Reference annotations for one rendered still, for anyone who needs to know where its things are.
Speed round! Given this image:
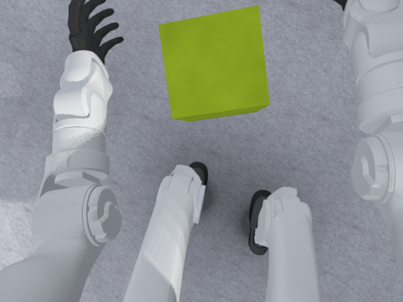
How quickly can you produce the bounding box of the robot left hand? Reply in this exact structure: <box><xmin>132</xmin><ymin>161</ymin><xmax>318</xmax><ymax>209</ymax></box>
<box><xmin>68</xmin><ymin>0</ymin><xmax>123</xmax><ymax>65</ymax></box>

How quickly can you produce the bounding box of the robot right upper arm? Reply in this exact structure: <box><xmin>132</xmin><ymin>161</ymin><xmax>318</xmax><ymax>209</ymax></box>
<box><xmin>351</xmin><ymin>131</ymin><xmax>403</xmax><ymax>280</ymax></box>

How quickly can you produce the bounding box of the robot left upper arm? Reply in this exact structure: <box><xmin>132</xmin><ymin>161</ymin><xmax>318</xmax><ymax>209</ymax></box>
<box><xmin>0</xmin><ymin>184</ymin><xmax>122</xmax><ymax>302</ymax></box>

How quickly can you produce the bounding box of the right robot shin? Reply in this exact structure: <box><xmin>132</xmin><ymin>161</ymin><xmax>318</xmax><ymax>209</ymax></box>
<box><xmin>254</xmin><ymin>187</ymin><xmax>312</xmax><ymax>248</ymax></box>

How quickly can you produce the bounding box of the carton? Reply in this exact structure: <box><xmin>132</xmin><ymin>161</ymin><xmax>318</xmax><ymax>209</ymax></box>
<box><xmin>159</xmin><ymin>5</ymin><xmax>270</xmax><ymax>121</ymax></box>

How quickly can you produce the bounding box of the robot right foot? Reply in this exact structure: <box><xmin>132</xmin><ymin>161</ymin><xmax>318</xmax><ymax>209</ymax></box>
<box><xmin>248</xmin><ymin>190</ymin><xmax>271</xmax><ymax>255</ymax></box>

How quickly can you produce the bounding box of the right robot forearm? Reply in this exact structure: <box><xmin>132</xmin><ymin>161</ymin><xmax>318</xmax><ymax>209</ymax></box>
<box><xmin>343</xmin><ymin>0</ymin><xmax>403</xmax><ymax>135</ymax></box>

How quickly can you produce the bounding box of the left robot forearm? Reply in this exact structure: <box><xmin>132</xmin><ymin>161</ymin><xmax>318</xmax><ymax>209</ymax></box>
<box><xmin>31</xmin><ymin>50</ymin><xmax>113</xmax><ymax>238</ymax></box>

